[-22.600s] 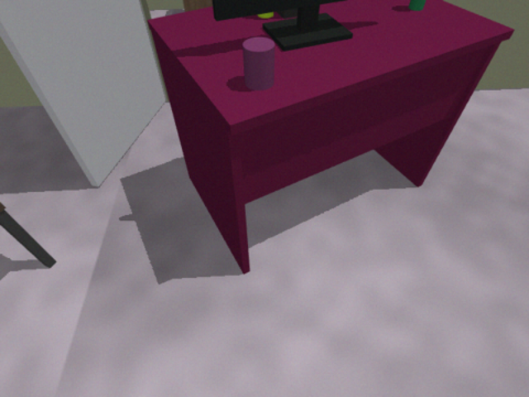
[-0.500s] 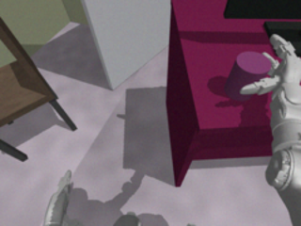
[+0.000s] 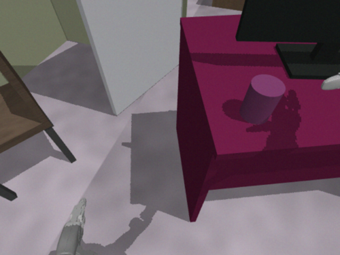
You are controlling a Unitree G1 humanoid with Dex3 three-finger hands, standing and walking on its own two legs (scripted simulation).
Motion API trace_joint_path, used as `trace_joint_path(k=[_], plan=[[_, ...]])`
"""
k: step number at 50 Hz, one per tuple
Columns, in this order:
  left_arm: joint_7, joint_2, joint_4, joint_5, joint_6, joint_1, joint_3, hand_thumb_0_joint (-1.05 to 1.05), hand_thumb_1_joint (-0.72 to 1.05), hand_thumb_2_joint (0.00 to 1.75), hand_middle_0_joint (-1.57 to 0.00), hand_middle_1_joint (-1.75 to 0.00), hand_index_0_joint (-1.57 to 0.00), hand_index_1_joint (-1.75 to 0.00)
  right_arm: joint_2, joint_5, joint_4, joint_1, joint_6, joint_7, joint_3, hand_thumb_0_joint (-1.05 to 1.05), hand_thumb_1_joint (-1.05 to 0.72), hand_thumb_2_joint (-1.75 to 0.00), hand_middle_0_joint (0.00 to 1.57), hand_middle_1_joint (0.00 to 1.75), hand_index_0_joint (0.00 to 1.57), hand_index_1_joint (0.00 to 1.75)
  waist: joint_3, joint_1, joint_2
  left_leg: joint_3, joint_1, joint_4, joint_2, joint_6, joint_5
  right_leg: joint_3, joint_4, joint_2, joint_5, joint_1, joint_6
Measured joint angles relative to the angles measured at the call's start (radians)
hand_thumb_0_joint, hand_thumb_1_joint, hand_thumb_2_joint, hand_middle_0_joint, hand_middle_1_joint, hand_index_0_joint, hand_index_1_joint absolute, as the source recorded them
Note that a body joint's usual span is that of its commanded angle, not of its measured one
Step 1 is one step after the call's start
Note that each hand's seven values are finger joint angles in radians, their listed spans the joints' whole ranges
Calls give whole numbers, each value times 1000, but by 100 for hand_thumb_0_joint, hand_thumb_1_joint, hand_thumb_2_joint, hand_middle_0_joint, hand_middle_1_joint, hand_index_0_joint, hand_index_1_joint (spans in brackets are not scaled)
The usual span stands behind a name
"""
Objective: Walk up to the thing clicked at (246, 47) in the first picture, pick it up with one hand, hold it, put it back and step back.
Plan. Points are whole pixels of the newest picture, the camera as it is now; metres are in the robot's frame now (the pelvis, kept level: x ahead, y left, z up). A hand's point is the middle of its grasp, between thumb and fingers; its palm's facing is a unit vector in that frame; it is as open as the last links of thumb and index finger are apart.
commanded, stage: sink last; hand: right
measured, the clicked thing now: (262, 96) +0.49 -0.21 +0.08
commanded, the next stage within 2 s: home in 1.16 s
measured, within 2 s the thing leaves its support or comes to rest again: neither
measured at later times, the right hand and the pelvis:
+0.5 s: hand out of the picture +0.33 -0.31 +0.16, palm faces +0.36 +0.85 -0.38, open 17.5 cm; pelvis +0.03 -0.02 +0.01, yaw +1 degrees
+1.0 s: hand out of the picture +0.16 -0.24 +0.19, palm faces +0.45 +0.80 -0.40, open 17.7 cm; pelvis -0.01 +0.01 +0.01, yaw -3 degrees
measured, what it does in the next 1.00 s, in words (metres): stands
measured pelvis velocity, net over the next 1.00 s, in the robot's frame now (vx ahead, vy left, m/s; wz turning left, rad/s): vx -0.01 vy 0.01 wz -0.05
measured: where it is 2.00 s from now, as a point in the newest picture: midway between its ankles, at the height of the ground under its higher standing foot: outside the picture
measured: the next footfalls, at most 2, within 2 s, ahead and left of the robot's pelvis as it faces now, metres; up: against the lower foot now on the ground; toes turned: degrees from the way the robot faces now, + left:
none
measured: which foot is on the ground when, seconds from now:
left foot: down 0.00-1.00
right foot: down 0.00-1.00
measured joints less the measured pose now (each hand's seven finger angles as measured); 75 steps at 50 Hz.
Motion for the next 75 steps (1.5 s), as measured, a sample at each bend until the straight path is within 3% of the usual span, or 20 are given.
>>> trace_joint_path(k=[4,8,10,12,16,21,27,30,35,38,42,47,58,62,69,75], plan=[[-25,1,31,1,26,20,3,-1,-53,5,-6,-5,-6,-5,-30,-42,-33,59,26,-53,-29,-2,58,-4,6,6,6,6,27,-8,7,-5,2,-29,-5,1,21,-5,-19,-4,13,0,1],[-24,14,62,-2,45,33,3,-1,-52,5,-6,-5,-6,-4,-44,-63,-108,111,17,-122,-87,-2,59,-4,7,6,6,5,44,-20,10,-5,10,-55,-9,0,36,-7,-28,-8,18,1,1],[-14,22,70,-4,42,32,2,-1,-51,6,-6,-5,-6,-4,-44,-63,-145,138,-8,-160,-102,-2,59,-4,7,6,6,5,38,-28,6,-5,21,-68,-12,-1,39,-7,-31,-11,16,7,0],[-9,25,75,-2,32,28,9,-1,-51,6,-6,-5,-6,-4,-40,-55,-169,183,-40,-189,-91,-2,59,-4,7,6,6,5,24,-36,-3,-5,37,-80,-13,-3,40,-7,-34,-12,11,19,-1],[-7,30,20,1,26,30,45,-1,-52,7,-6,-5,-6,-5,27,-31,-305,337,-43,-214,-75,-2,58,-4,6,6,6,5,-15,-58,-26,-7,79,-93,-12,-8,30,-10,-42,-10,-2,59,-6],[-18,43,-13,-22,6,39,106,-1,-52,6,-6,-5,-6,-4,176,30,-675,664,-24,-206,-19,-2,56,-5,6,6,5,5,-44,-95,-55,-12,149,-101,-5,-12,11,-16,-61,-3,-16,136,-14],[-41,6,61,-38,59,48,144,-1,-52,7,-6,-5,-6,-5,345,74,-1231,1068,-7,-195,42,-2,54,-5,7,6,6,5,4,-130,-48,-5,210,-101,-1,-14,-3,-10,-78,0,-18,202,-12],[-36,-16,85,-28,96,50,146,-1,-53,7,-6,-5,-6,-5,369,80,-1410,1197,-11,-210,42,-2,55,-5,7,6,6,5,46,-141,-42,4,231,-101,0,-9,-3,-1,-85,0,-11,222,-6],[9,-21,51,-9,109,46,158,-1,-53,7,-6,-5,-5,-5,368,84,-1597,1331,-54,-258,-9,-2,58,-5,7,6,7,5,77,-149,-52,21,262,-99,4,-3,-3,17,-95,4,3,251,-1],[25,-15,-4,-5,101,48,158,-1,-52,6,-6,-5,-5,-4,386,83,-1638,1404,-96,-268,-22,-2,59,-4,7,6,6,5,70,-149,-60,28,280,-96,10,-2,-6,23,-105,9,11,272,0],[17,-21,-61,-11,81,63,161,-1,-51,6,-6,-5,-6,-4,443,87,-1681,1505,-119,-247,4,-2,60,-4,6,6,6,6,61,-155,-56,29,307,-93,16,1,-8,25,-129,15,24,309,4],[12,-29,-1,-10,58,56,186,-1,-50,5,-6,-5,-6,-4,470,85,-1689,1536,-141,-228,23,-2,60,-5,6,6,6,6,77,-161,-40,40,324,-84,22,8,-5,36,-142,20,44,331,10],[19,-35,153,18,28,15,201,-1,-51,5,-6,-5,-6,-5,382,68,-1570,1434,-254,-252,-98,-2,58,-5,7,6,6,6,143,-146,-45,38,300,-95,13,19,41,35,-150,12,87,307,17],[22,-19,170,18,9,-8,200,-1,-52,6,-6,-5,-6,-5,378,66,-1513,1412,-297,-255,-118,-2,57,-5,6,6,6,6,149,-145,-49,33,303,-111,15,16,57,29,-163,15,100,311,13],[16,-28,104,8,-35,13,142,-1,-46,14,-8,-9,-8,-9,430,61,-1472,1450,-338,-236,-51,-2,57,-5,6,6,6,5,143,-149,-23,26,327,-144,21,9,72,22,-200,21,115,339,9],[3,-85,173,9,-51,-23,67,-1,-17,36,-11,-16,-11,-15,485,60,-1413,1494,-317,-231,54,-2,58,-4,6,5,6,5,148,-150,1,24,337,-161,20,7,76,20,-204,20,112,344,6]])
